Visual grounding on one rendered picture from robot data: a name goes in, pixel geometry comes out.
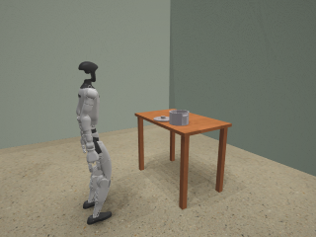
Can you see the pot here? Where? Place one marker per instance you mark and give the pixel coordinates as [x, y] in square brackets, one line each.
[179, 117]

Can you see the left robot forearm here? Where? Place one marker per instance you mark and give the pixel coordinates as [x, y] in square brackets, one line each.
[80, 125]

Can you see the robot right hand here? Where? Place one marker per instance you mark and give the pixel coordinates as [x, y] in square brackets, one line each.
[92, 157]

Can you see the humanoid robot torso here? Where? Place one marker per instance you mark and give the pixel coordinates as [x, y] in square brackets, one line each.
[94, 114]

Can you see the right robot forearm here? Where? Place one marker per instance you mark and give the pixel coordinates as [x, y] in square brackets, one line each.
[87, 132]

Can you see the lid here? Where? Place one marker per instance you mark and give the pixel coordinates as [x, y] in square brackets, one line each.
[162, 119]

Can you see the robot head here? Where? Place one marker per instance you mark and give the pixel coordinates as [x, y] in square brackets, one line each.
[88, 67]

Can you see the table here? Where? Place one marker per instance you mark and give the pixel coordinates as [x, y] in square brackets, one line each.
[197, 124]

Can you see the robot left upper arm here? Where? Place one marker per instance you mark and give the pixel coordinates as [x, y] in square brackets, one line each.
[78, 109]

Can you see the robot left hand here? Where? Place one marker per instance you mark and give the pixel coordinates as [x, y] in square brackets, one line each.
[83, 144]

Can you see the robot right upper arm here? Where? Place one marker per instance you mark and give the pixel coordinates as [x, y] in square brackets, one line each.
[89, 100]

